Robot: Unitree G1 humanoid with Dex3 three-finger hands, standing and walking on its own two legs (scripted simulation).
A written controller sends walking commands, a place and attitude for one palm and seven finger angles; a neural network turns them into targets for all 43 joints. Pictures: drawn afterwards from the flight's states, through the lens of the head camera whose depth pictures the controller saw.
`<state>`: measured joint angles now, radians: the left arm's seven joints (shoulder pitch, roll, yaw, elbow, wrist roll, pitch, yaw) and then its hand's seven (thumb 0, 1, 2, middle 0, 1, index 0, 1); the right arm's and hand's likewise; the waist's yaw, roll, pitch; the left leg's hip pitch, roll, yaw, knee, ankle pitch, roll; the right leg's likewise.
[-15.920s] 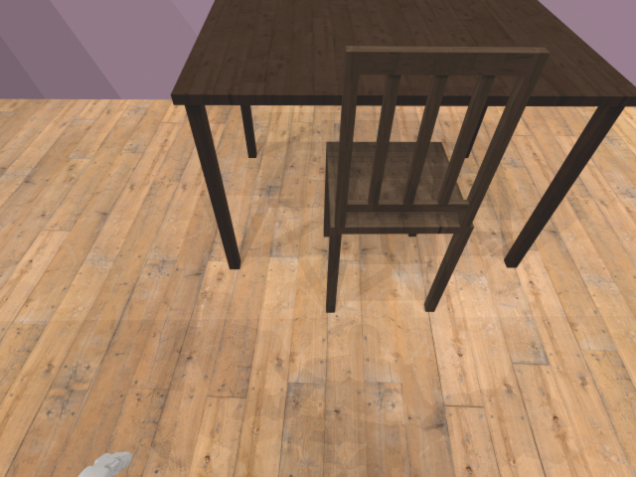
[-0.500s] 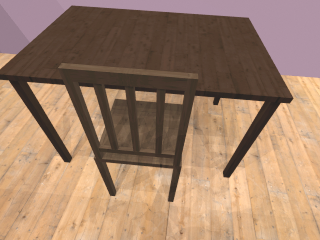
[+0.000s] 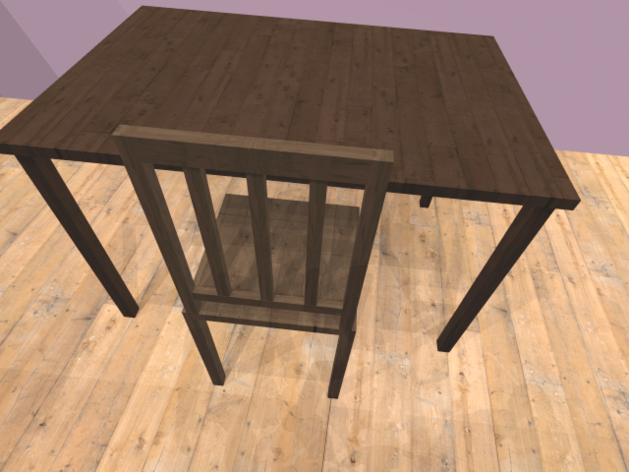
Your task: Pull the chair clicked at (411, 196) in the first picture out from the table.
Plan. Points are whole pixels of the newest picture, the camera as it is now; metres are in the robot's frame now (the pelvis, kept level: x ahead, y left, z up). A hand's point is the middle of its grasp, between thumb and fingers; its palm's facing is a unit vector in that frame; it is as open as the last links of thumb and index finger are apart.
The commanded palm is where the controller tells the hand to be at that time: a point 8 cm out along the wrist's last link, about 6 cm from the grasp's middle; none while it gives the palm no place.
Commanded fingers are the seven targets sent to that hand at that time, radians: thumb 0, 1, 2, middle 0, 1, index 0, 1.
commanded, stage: come to a stop and stand still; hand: left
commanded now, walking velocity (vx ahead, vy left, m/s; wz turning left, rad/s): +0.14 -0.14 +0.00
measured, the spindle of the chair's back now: (262, 245) +0.48 +0.13 -0.05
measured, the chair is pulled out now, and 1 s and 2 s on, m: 0.00 0.00 0.00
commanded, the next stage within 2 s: look again from close up in 1.02 s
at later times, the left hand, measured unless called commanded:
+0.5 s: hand out of the picture +0.06 +0.17 -0.17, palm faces +0.03 -0.97 -0.26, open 7.3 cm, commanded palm none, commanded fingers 0.00 0.90 0.90 -0.20 -0.30 -0.20 -0.30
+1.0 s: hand out of the picture +0.01 +0.18 -0.17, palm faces +0.01 -0.97 -0.23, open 7.3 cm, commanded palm none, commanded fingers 0.00 0.90 0.90 -0.20 -0.30 -0.20 -0.30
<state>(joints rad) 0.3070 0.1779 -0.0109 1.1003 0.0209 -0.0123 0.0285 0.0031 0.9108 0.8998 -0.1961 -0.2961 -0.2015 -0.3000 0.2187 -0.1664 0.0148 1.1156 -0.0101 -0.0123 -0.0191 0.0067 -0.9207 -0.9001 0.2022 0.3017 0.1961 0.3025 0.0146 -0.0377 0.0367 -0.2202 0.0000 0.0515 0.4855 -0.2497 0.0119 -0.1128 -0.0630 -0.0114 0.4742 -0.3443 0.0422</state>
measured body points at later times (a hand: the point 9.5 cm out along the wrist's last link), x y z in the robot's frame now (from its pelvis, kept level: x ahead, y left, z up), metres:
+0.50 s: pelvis +0.03 -0.02 -0.01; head +0.05 -0.03 +0.44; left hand +0.06 +0.22 -0.15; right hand +0.08 -0.26 -0.17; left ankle +0.01 +0.11 -0.74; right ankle -0.06 -0.14 -0.73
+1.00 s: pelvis -0.01 -0.02 +0.00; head +0.01 -0.02 +0.45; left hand +0.01 +0.23 -0.15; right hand +0.03 -0.25 -0.16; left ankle +0.01 +0.11 -0.74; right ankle -0.06 -0.14 -0.74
